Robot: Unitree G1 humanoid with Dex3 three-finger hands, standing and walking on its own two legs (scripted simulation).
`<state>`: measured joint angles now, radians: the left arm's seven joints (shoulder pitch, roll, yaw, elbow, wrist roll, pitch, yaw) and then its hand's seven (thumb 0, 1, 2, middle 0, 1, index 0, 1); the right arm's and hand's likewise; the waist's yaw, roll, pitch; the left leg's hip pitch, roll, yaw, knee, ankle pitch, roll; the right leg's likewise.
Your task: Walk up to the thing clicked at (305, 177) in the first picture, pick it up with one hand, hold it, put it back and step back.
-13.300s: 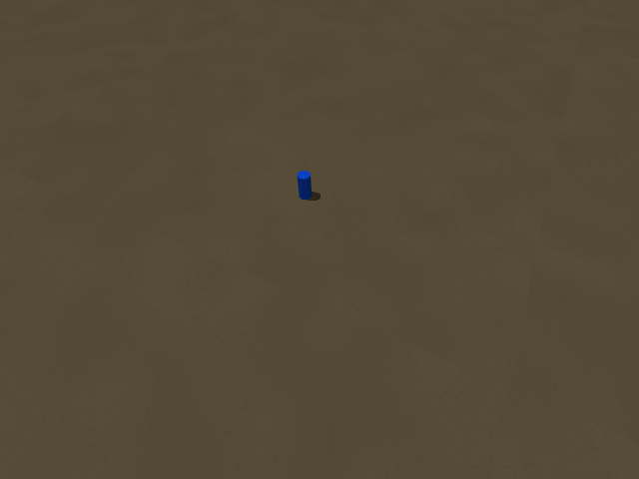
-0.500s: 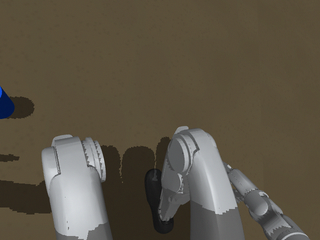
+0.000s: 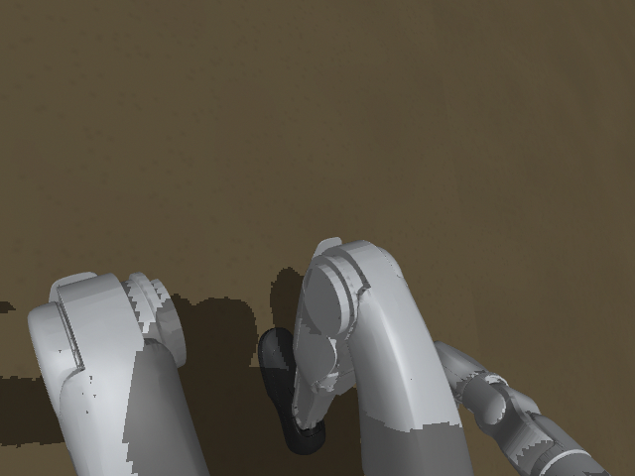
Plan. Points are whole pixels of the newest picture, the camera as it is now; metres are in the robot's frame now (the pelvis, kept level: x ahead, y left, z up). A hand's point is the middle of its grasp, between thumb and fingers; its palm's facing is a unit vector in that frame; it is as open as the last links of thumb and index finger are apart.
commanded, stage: close in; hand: left
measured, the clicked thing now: out of the picture +0.42 +0.36 -0.21
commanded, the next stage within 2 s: rest palm in 0.10 s
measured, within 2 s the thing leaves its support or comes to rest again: leaves its support in 0.94 s
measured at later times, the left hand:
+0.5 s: hand out of the picture +0.39 +0.36 -0.18, palm faces +0.59 -0.80 -0.03, open 15.0 cm
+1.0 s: hand out of the picture +0.41 +0.36 -0.17, palm faces +0.60 -0.80 -0.03, open 8.8 cm
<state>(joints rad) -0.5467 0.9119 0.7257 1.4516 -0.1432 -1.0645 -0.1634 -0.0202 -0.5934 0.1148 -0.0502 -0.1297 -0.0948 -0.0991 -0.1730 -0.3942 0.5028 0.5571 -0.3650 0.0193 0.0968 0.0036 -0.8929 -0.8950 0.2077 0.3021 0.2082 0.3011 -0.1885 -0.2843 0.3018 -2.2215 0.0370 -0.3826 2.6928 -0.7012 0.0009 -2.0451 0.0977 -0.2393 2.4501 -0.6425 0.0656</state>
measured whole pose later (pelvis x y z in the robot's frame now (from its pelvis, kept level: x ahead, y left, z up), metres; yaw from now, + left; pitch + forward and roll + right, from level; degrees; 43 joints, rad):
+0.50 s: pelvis +0.00 +0.00 +0.00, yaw -1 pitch +10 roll -17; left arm -0.58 0.91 0.69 1.47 -0.13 -1.10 0.00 -0.02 -0.24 0.30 -0.19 -0.20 -0.20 -0.21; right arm -0.19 -0.39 0.53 0.54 -0.37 0.05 0.12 0.00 -0.88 -0.90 0.21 0.30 0.21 0.30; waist -0.21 -0.30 0.33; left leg -2.22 0.04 -0.40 2.70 -0.71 0.00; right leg -2.05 0.11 -0.25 2.45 -0.63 0.08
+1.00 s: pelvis +0.00 +0.00 +0.00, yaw -1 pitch +11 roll -18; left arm -0.63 0.93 0.67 1.49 -0.11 -1.08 0.03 0.00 0.14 0.65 -0.65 -0.70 -0.66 -0.72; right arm -0.20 -0.39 0.54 0.53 -0.37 0.07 0.12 0.00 -0.86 -0.89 0.21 0.30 0.21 0.30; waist -0.23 -0.30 0.33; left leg -2.22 0.05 -0.40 2.69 -0.71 -0.01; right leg -2.05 0.11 -0.25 2.43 -0.63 0.08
